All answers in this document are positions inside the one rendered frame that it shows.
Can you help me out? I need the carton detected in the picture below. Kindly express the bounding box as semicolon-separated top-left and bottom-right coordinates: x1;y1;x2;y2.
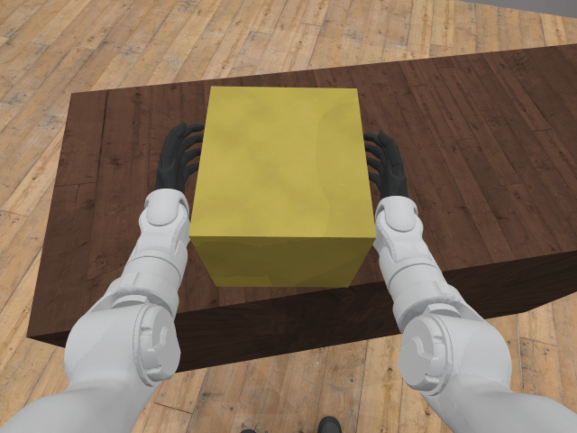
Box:
188;86;377;288

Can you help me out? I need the left robot upper arm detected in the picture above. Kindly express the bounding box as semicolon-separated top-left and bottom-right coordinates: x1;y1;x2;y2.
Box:
0;303;180;433

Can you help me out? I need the left robot forearm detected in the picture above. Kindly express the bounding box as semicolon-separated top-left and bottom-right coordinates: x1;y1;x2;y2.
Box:
64;189;190;380

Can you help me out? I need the robot left hand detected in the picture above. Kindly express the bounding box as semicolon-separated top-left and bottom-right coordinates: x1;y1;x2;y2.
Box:
155;122;205;194

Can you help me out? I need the right robot upper arm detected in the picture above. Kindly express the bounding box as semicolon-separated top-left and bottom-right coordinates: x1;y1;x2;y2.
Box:
398;313;577;433

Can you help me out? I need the robot right hand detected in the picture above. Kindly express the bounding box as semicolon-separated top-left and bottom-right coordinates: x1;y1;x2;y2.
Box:
363;132;408;200

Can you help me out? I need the pedestal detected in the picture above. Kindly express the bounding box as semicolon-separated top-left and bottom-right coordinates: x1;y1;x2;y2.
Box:
26;43;577;373

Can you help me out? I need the right robot forearm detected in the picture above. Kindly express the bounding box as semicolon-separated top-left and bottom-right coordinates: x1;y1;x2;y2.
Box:
373;196;512;380

